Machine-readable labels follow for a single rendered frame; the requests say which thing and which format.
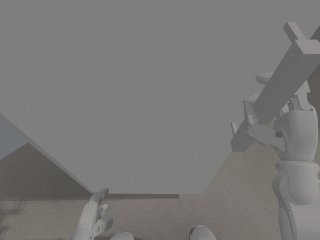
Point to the robot left forearm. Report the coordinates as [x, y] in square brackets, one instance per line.
[82, 234]

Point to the handle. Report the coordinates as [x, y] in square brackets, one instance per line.
[299, 62]

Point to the robot left hand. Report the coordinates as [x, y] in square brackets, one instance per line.
[90, 217]

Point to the robot right thigh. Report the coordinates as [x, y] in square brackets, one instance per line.
[202, 233]

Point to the fridge door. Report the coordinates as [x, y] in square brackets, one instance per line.
[138, 96]

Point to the robot right forearm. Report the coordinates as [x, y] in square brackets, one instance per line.
[297, 188]

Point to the robot right hand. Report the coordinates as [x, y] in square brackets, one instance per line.
[297, 122]

